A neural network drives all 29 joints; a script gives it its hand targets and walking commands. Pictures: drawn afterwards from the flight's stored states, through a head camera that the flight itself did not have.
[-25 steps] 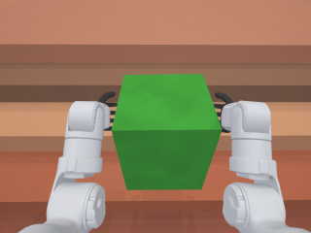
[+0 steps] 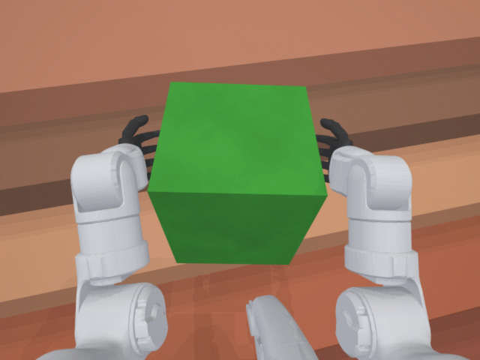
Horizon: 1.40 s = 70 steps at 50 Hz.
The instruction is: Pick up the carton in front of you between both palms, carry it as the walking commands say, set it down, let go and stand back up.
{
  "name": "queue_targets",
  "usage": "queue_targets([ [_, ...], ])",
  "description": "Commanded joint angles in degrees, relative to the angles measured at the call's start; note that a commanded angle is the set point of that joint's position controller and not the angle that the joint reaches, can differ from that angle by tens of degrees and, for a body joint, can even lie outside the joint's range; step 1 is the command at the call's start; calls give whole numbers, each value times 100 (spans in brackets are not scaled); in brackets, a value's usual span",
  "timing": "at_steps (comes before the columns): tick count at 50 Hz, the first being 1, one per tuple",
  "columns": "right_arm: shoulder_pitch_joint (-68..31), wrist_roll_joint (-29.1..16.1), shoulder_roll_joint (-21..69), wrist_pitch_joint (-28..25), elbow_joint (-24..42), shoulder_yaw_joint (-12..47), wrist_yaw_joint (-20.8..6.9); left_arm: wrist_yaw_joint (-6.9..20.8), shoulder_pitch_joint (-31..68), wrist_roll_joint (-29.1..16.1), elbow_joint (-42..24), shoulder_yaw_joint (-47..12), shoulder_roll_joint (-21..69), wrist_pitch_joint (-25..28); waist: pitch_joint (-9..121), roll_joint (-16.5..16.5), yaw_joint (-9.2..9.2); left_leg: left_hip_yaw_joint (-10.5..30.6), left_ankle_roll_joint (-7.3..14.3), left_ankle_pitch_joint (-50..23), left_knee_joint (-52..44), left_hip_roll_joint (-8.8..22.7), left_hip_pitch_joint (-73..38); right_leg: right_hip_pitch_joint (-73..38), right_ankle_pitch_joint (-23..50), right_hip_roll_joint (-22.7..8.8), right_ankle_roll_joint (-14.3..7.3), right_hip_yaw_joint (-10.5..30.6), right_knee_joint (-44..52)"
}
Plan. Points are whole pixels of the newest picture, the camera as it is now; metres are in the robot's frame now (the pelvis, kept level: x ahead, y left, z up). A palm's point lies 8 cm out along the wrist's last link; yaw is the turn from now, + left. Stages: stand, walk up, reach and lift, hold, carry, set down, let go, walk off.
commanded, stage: carry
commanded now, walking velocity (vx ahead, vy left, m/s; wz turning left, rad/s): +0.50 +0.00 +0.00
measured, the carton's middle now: (235, 182) +0.40 -0.04 +0.06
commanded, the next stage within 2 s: none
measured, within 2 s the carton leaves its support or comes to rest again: neither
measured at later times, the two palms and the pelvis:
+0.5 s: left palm out of the picture +0.70 +0.19 +0.35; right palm out of the picture +0.77 -0.10 +0.35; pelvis +0.34 -0.04 +0.16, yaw +2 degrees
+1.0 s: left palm out of the picture +1.10 +0.15 +0.49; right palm out of the picture +1.06 -0.14 +0.49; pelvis +0.69 +0.04 +0.31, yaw +1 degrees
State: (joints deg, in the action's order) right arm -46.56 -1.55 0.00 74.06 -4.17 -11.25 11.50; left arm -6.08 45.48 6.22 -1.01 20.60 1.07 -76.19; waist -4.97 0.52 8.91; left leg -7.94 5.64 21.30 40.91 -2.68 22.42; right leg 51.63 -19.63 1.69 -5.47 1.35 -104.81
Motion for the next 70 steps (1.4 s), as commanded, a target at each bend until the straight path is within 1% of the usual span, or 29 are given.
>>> queue_targets([
  [1, -5189, -2829, 6304, -32, 1151, 3591, -1705, 872, 4052, -1891, -15, -3717, 4973, 105, 2839, -321, -151, 2551, 1002, -2584, -2015, 1787, -3679, 2650, -1087, -420, -203, -435, -962],
  [5, -4653, -2367, 5538, 304, -21, 2808, -1799, 783, 4239, -1869, 725, -3720, 4681, -191, 2153, -711, -518, 999, 733, -3281, -3282, 1223, -2369, 831, -818, -486, -222, -1308, 2459],
  [8, -4671, -2175, 5462, 491, -526, 2349, -1885, 781, 4692, -2251, 842, -3783, 5141, -285, 3599, -1822, -1548, -128, 406, -9987, -1330, 1120, -1551, -3279, 917, 585, -326, -2046, 3956],
  [9, -4901, -2032, 5524, 521, -502, 2198, -1867, 854, 4886, -2465, 812, -3836, 5468, -276, 3957, -1620, -2104, -201, 117, -9977, 420, 1015, -1678, -4017, 1190, 554, -262, -1808, 5310],
  [10, -5029, -1904, 5593, 505, -497, 2109, -1841, 956, 5047, -2704, 714, -3823, 5675, -247, 4347, -826, -2563, 144, -198, -7549, 2535, 597, -1215, -5085, 2100, 351, -474, -870, 6713],
  [11, -4724, -1654, 5688, 477, -689, 1997, -1829, 1056, 5212, -2945, 814, -3798, 5967, -211, 4336, 745, -1954, 702, -612, -1143, 4830, -352, 394, -6082, 4447, -1211, -1137, 2042, 7758],
  [12, -4497, -1498, 5475, 436, -717, 1724, -1796, 1142, 5190, -3230, 805, -3904, 6287, -147, 4910, 1169, -1676, 1712, -527, -424, 7059, -789, 1345, -6630, 5711, -1975, -1827, 3664, 7526],
  [13, -4563, -1276, 5416, 400, -694, 1575, -1743, 1224, 5600, -3532, 635, -4084, 6566, -69, 4735, 299, -1638, 2074, -231, -758, 7701, -406, 2065, -6663, 4804, -1941, -1803, 3563, 7373],
  [16, -5165, -1151, 5331, 354, 104, 1682, -1569, 1309, 6736, -3927, -442, -4048, 6831, 70, 3628, -132, -1351, 1699, 31, -536, 6891, 135, 2988, -5661, 884, -1597, -1055, 3109, 7788],
  [23, -4532, -624, 4698, 429, -358, 1705, -1214, 1279, 5982, -3645, 396, -3547, 6348, -225, 3232, 214, -1789, 801, 279, 933, 7253, 428, 5224, -7076, 2225, -1961, -1200, 1912, 8295],
  [27, -4768, -672, 4874, 526, -647, 1874, -1261, 1388, 5850, -3337, 954, -3274, 5993, -288, 2454, 426, -1421, 473, 216, 998, 5136, 870, 4897, -6202, 1534, -1561, -688, 783, 9340],
  [29, -5035, -865, 5117, 551, -829, 2014, -1266, 1448, 5720, -3208, 1229, -3107, 6062, -316, 2430, 941, -929, -350, 369, 29, 2940, 464, 1756, -4061, 4118, -1141, -608, -367, 10102],
  [31, -5095, -1206, 5507, 518, -971, 2201, -1301, 1454, 5579, -2948, 1365, -2861, 5969, -367, 3500, 1589, -323, -909, 408, -712, 2461, -333, 98, -4479, 8954, -1209, -406, -1121, 8046],
  [32, -5208, -1417, 5766, 482, -915, 2284, -1358, 1414, 5636, -2802, 1359, -2747, 5957, -365, 3946, 1280, 59, -734, 374, -1011, 1291, -516, -590, -4812, 9192, -927, -126, -1141, 6497],
  [33, -5179, -1690, 5937, 437, -841, 2364, -1443, 1357, 5580, -2629, 1383, -2630, 5847, -339, 4414, 757, 416, 560, 612, -1298, 106, -255, -1990, -4072, 7868, -665, 176, -692, 4476],
  [34, -5195, -1994, 6116, 382, -975, 2554, -1539, 1295, 5084, -2274, 1581, -2499, 5898, -285, 4613, -1264, -7, 3952, 1588, -4263, -1160, 1684, -2973, -2391, 1272, 392, 694, -356, 1787],
  [35, -5199, -2237, 6493, 249, -801, 2730, -1630, 1220, 4686, -1963, 1697, -2423, 5593, -217, 5231, -1450, -154, 5119, 2148, -5557, -1214, 2194, -3627, -1521, 217, 890, 695, 516, -514],
  [39, -6797, -3081, 7159, -43, 860, 3110, -1826, 1060, 5347, -1744, 609, -2565, 5469, 7, 3840, -567, -292, 3948, 1143, -1722, -1089, 1680, -3109, 624, 30, -81, -41, 692, -528],
  [42, -6545, -3182, 7079, -76, 1186, 3228, -1768, 860, 4948, -1610, 376, -2724, 5124, 87, 3562, 61, -258, 3164, 753, -1798, -1363, 1734, -3468, 963, -607, -248, -80, 278, 657],
  [47, -5842, -2862, 6481, 82, 914, 3029, -1733, 802, 4279, -1560, 691, -3031, 4960, -46, 3262, -606, -11, 2620, 1008, -2591, -2050, 2081, -4419, 2938, -1432, -500, -273, -253, -678],
  [50, -5504, -2503, 6076, 256, 338, 2824, -1790, 785, 4473, -1558, 922, -3226, 4741, -169, 2445, -428, -374, 1446, 614, -2305, -2973, 1557, -3007, 1582, -961, -728, -236, -758, 1930],
  [54, -5179, -2145, 5654, 474, -359, 2357, -1874, 834, 4512, -2059, 1339, -3567, 5363, -269, 3951, -1650, -1782, -292, 264, -9501, -524, 1194, -1470, -3770, 1114, 510, -349, -1883, 4512],
  [55, -5209, -1973, 5667, 492, -417, 2231, -1838, 925, 4709, -2311, 1259, -3617, 5575, -259, 4318, -1208, -2301, -48, -111, -8493, 1363, 901, -1287, -4725, 1324, 490, -443, -1166, 5904],
  [56, -5085, -1766, 5740, 455, -512, 2110, -1812, 1038, 4790, -2569, 1238, -3616, 5861, -215, 4292, -107, -2251, 434, -516, -3320, 3353, 249, -168, -5665, 2690, -226, -833, 628, 7251],
  [57, -4475, -1495, 5632, 450, -807, 1908, -1795, 1128, 4753, -2846, 1316, -3591, 6016, -157, 4972, 1359, -1559, 1424, -721, -102, 5949, -647, 1027, -6502, 4774, -1896, -1592, 3527, 7184],
  [58, -4326, -1276, 5435, 395, -905, 1654, -1742, 1232, 4910, -3138, 1340, -3857, 6409, -76, 5033, 870, -1567, 1901, -428, -527, 7037, -475, 1438, -6322, 4604, -1974, -1884, 3931, 7368],
  [62, -5248, -1191, 5321, 305, 25, 1742, -1561, 1364, 6822, -3991, -487, -4097, 6742, 140, 3525, -91, -1418, 1593, 9, -568, 6909, 195, 2863, -5022, 320, -1661, -1073, 3216, 7797],
  [65, -5221, -1049, 5014, 276, 231, 1740, -1308, 1260, 6873, -4094, -750, -4111, 6711, 42, 3345, -174, -1388, 1342, 96, 119, 5641, 458, 3320, -5436, 838, -1708, -933, 2287, 7933],
  [70, -4331, -817, 4917, 564, -578, 1782, -1295, 1229, 5673, -3479, 387, -3578, 6180, -282, 3280, 311, -1844, 1101, 290, 1307, 7546, 573, 5774, -7107, 1389, -2210, -1315, 2167, 8332],
])
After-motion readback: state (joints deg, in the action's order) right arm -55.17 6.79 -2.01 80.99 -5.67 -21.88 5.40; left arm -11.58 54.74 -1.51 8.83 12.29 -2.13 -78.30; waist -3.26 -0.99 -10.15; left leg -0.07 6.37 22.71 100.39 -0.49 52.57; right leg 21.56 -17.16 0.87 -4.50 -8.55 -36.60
